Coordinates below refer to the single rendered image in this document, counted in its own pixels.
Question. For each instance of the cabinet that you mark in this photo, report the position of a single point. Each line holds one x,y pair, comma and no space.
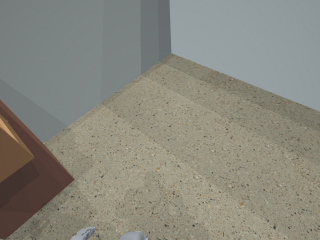
31,187

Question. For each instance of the robot left hand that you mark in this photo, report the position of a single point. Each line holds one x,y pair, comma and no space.
84,234

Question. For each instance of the drawer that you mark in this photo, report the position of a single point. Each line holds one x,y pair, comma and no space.
14,154

